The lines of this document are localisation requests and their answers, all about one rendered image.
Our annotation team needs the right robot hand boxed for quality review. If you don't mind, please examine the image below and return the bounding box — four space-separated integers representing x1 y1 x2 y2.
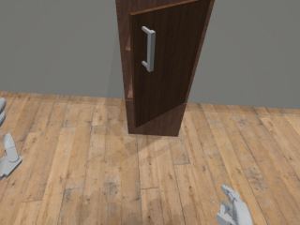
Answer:
217 185 254 225

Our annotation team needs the left robot hand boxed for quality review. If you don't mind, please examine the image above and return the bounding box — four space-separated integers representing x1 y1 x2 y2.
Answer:
0 97 23 181

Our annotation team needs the handle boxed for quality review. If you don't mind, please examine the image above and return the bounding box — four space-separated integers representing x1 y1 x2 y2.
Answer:
142 26 156 72

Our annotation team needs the cupboard door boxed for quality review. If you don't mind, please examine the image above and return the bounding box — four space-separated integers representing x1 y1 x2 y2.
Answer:
128 0 211 128

